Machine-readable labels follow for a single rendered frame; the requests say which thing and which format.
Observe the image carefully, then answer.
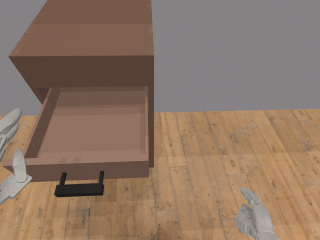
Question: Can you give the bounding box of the handle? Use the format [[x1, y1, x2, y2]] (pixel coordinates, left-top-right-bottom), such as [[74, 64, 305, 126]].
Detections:
[[54, 171, 104, 198]]

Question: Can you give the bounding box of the drawer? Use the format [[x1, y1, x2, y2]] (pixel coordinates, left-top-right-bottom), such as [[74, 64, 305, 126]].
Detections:
[[2, 86, 149, 182]]

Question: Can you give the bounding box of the cabinet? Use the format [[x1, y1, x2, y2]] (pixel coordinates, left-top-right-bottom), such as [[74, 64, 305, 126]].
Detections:
[[8, 0, 154, 168]]

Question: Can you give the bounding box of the robot right hand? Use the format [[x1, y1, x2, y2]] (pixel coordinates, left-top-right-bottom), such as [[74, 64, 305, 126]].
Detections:
[[235, 187, 275, 238]]

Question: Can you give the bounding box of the robot left hand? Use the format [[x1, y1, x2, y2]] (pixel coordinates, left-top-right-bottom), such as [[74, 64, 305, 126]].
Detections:
[[0, 108, 32, 206]]

